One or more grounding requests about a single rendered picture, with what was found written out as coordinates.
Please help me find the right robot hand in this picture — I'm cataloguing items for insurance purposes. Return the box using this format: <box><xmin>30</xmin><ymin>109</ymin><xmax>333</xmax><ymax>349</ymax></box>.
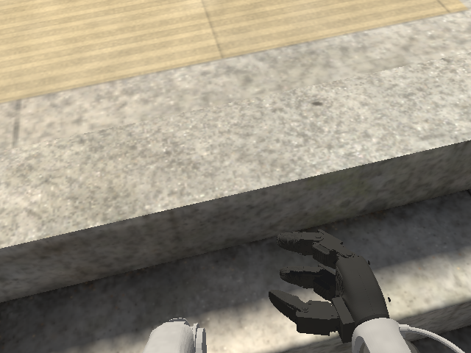
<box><xmin>269</xmin><ymin>229</ymin><xmax>391</xmax><ymax>343</ymax></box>

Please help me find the left robot thigh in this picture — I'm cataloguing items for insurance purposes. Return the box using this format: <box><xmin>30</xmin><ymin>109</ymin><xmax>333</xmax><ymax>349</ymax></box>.
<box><xmin>142</xmin><ymin>321</ymin><xmax>207</xmax><ymax>353</ymax></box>

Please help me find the robot right forearm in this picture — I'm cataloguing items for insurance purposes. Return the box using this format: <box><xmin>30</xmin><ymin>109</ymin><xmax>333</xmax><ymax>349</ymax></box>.
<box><xmin>352</xmin><ymin>318</ymin><xmax>420</xmax><ymax>353</ymax></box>

